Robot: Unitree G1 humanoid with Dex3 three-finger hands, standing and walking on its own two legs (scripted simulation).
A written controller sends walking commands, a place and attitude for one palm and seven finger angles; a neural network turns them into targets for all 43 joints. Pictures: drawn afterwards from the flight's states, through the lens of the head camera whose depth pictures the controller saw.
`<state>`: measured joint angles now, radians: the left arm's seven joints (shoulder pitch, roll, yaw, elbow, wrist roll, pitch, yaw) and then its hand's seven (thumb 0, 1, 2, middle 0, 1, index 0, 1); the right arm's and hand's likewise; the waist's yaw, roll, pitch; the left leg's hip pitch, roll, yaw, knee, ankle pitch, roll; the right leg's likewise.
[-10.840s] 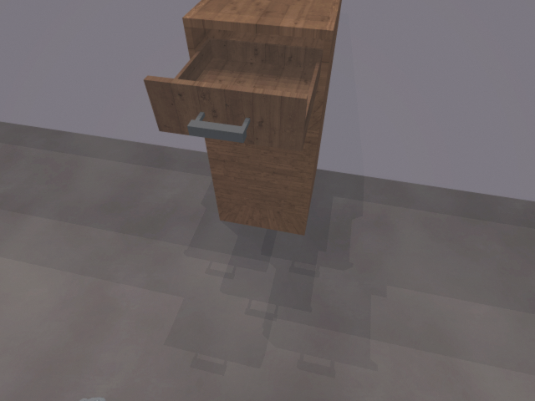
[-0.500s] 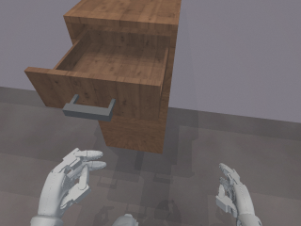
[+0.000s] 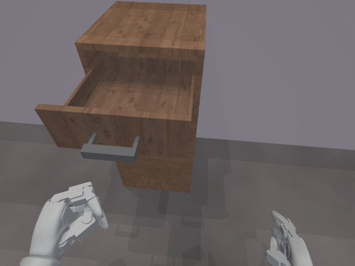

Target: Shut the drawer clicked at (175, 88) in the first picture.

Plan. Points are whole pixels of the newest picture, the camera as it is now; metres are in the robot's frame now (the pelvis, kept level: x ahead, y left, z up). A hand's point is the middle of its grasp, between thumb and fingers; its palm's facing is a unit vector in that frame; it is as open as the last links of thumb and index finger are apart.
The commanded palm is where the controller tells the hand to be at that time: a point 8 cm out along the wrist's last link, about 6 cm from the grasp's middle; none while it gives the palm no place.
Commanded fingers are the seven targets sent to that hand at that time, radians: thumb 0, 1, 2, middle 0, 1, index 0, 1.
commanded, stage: raise the hand and make a fist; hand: left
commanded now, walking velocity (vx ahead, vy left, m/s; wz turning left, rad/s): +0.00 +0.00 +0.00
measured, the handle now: (112, 145) +0.37 +0.19 +0.08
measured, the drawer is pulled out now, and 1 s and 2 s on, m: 0.29 0.29 0.29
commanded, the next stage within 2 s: bring the fist close to the handle in 0.80 s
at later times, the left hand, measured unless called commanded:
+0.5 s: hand (73, 204) +0.18 +0.17 +0.17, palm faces +0.03 -0.99 -0.13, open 3.2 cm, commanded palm +0.13 +0.22 +0.18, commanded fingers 0.00 0.90 0.90 -1.40 -1.60 -1.40 -1.60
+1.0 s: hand (73, 201) +0.18 +0.18 +0.16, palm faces +0.05 -0.99 -0.12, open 3.2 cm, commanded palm +0.14 +0.22 +0.17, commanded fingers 0.00 0.90 0.90 -1.40 -1.60 -1.40 -1.60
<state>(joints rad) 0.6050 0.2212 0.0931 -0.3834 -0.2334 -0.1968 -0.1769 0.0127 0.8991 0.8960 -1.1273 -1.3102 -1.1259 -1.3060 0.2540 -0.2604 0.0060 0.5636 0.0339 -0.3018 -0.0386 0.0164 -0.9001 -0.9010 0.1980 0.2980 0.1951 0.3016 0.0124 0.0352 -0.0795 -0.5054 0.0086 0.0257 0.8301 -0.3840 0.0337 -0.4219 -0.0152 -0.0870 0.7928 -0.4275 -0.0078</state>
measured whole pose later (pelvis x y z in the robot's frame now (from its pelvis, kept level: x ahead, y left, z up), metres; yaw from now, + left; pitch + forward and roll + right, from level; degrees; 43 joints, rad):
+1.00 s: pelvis +0.01 -0.03 +0.02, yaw +0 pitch -2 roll -1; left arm 0.47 0.30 0.32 -0.31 -0.36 -0.02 -0.33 0.01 0.90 0.90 -1.40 -1.60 -1.40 -1.60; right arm 0.24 -0.27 0.06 0.65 0.07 -0.42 -0.09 0.02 -0.90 -0.90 0.20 0.30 0.20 0.30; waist 0.05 0.07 -0.06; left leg -0.27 0.04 0.01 0.61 -0.30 -0.02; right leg -0.19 0.03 -0.10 0.57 -0.34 -0.05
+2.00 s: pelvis +0.00 -0.01 +0.00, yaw +0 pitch +6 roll +0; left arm 0.21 0.21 0.15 0.05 -0.23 -0.26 -0.20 0.01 0.90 0.90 -1.40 -1.60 -1.40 -1.60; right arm 0.24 -0.25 0.04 0.61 0.02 -0.25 -0.04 0.01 -0.90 -0.90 0.20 0.30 0.20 0.30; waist -0.01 0.04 -0.06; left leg -0.53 0.01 0.03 0.79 -0.36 0.01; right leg -0.46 -0.01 -0.08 0.79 -0.42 -0.03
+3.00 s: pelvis +0.00 -0.02 +0.00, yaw +0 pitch +7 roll +0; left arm -0.10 0.26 0.19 0.37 -0.24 -0.27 -0.26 -0.04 0.82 0.93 -1.40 -1.60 -1.40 -1.60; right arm 0.23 -0.27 0.04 0.64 0.04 -0.18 -0.05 0.01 -0.90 -0.90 0.20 0.30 0.20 0.30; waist -0.01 0.04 -0.05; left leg -0.55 0.01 0.01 0.79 -0.35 0.01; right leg -0.49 -0.01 -0.09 0.78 -0.41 -0.03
